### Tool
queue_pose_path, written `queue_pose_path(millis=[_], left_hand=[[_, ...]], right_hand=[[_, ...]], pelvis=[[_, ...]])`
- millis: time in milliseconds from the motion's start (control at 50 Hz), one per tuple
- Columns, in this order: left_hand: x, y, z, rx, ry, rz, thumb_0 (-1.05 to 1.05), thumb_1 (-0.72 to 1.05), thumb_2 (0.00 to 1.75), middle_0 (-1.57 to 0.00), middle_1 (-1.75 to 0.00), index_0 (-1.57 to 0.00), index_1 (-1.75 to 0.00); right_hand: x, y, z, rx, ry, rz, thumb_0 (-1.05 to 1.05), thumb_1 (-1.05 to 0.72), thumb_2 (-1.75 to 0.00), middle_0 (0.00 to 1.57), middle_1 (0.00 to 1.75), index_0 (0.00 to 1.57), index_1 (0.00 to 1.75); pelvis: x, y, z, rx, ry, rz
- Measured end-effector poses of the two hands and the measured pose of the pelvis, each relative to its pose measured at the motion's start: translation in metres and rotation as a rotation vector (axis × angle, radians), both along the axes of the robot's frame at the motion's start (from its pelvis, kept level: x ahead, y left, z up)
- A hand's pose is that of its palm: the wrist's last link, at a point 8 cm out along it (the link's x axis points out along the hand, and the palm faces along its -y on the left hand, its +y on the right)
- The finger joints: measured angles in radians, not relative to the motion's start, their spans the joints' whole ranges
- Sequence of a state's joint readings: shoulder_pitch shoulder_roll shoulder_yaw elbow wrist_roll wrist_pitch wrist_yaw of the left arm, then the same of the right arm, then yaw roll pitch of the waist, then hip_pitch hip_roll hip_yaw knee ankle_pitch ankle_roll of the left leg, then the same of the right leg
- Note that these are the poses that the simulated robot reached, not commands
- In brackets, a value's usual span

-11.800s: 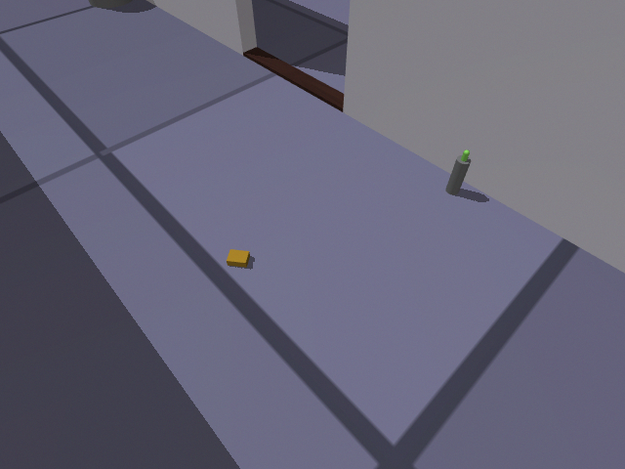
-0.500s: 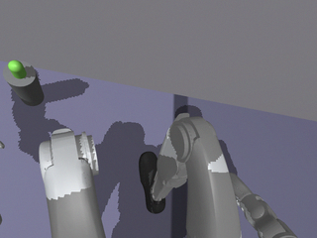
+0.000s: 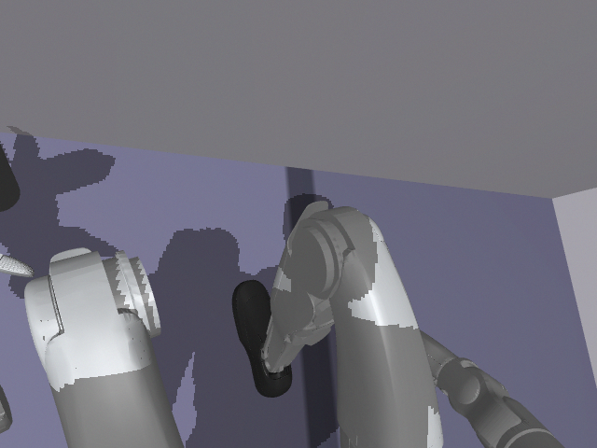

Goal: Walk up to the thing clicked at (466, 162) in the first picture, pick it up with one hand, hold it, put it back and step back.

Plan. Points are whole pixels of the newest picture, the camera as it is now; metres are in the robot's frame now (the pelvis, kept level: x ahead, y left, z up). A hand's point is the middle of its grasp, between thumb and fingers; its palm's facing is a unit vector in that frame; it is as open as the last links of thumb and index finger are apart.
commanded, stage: close in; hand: left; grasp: from the side
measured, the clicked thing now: out of the picture +0.46 +0.27 -0.17
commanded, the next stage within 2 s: rest palm in 0.08 s
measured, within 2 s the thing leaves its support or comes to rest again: leaves its support in 1.24 s
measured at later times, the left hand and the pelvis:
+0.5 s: hand out of the picture +0.43 +0.26 -0.16, palm faces +0.22 -0.98 -0.01, open 14.5 cm; pelvis +0.00 +0.00 +0.00, yaw -1 degrees
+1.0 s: hand out of the picture +0.45 +0.26 -0.17, palm faces +0.25 -0.97 -0.02, open 8.5 cm; pelvis +0.00 +0.00 +0.00, yaw -2 degrees
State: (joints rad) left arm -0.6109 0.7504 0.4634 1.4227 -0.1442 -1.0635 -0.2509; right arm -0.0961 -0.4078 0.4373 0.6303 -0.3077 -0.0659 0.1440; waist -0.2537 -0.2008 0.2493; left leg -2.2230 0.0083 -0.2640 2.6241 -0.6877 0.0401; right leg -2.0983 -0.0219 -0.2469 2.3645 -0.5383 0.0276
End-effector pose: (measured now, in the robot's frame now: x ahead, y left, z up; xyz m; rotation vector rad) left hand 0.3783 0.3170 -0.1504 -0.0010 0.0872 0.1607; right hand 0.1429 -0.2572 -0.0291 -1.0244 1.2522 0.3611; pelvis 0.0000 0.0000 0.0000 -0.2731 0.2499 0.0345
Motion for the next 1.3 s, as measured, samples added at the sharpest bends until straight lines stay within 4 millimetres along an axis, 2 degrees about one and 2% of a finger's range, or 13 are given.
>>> queue_pose_path(millis=[160, 300, 400, 580, 820, 1080, 1200, 1300], left_hand=[[0.016, -0.018, -0.008, -0.027, -0.033, 0.019, -0.01, -0.61, 0.04, -0.07, -0.09, -0.07, -0.08], [0.009, -0.008, -0.017, 0.012, -0.024, 0.059, -0.01, -0.53, 0.1, -0.1, -0.11, -0.1, -0.11], [0.007, -0.005, -0.015, 0.033, -0.025, 0.05, -0.01, -0.39, 0.2, -0.2, -0.2, -0.2, -0.21], [0.027, -0.017, -0.011, 0.001, -0.045, 0.068, 0.0, -0.16, 0.38, -0.39, -0.37, -0.38, -0.37], [0.022, -0.006, -0.013, 0.04, -0.025, 0.106, 0.0, 0.22, 0.64, -0.63, -0.62, -0.62, -0.62], [0.04, -0.017, -0.015, 0.011, -0.042, 0.086, 0.0, 0.0, 0.77, -0.73, -0.86, -0.75, -0.9], [0.041, -0.01, -0.014, 0.018, -0.051, 0.102, -0.01, -0.13, 0.89, -0.76, -0.98, -0.78, -1.03], [0.04, -0.001, -0.002, 0.045, -0.073, 0.084, -0.02, -0.22, 0.96, -0.78, -1.07, -0.81, -1.12]], right_hand=[[0.006, 0.005, 0.006, -0.026, -0.02, 0.017, 0.0, -0.93, -0.9, 0.21, 0.3, 0.21, 0.3], [0.009, 0.006, 0.003, -0.038, 0.016, 0.039, 0.0, -0.92, -0.9, 0.2, 0.3, 0.2, 0.3], [0.013, 0.007, -0.001, -0.037, 0.042, 0.051, 0.0, -0.91, -0.9, 0.2, 0.3, 0.21, 0.3], [0.021, 0.01, 0.003, -0.04, 0.008, 0.051, 0.0, -0.9, -0.89, 0.2, 0.3, 0.2, 0.3], [0.005, 0.006, 0.001, -0.052, 0.06, 0.029, 0.0, -0.88, -0.89, 0.2, 0.3, 0.2, 0.3], [-0.003, 0.006, 0.003, -0.063, 0.057, 0.001, 0.0, -0.89, -0.89, 0.2, 0.3, 0.2, 0.3], [-0.004, 0.007, 0.006, -0.072, 0.072, -0.001, 0.0, -0.9, -0.9, 0.2, 0.3, 0.2, 0.3], [-0.002, 0.005, 0.005, -0.069, 0.076, -0.014, 0.0, -0.9, -0.9, 0.2, 0.3, 0.21, 0.3]], pelvis=[[0.001, 0.001, -0.002, -0.017, -0.017, -0.013], [0.001, 0.001, -0.002, -0.022, -0.017, -0.017], [0.003, 0.001, -0.001, -0.018, -0.007, -0.013], [0.003, 0.002, 0.0, -0.028, -0.008, -0.02], [0.001, 0.001, 0.002, -0.026, -0.008, -0.024], [0.001, 0.002, -0.001, -0.034, -0.011, -0.035], [0.003, 0.003, 0.002, -0.037, -0.003, -0.034], [0.004, 0.003, 0.004, -0.034, 0.012, -0.028]])
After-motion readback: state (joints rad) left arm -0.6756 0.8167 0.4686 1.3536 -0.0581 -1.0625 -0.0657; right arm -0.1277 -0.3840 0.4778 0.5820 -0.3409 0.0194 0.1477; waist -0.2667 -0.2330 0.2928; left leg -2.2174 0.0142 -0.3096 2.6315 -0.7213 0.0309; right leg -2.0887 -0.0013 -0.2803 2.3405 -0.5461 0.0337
